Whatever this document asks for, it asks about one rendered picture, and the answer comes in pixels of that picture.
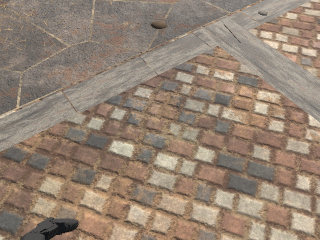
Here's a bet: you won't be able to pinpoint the left robot hand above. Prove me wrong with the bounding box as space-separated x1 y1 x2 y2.
20 217 79 240

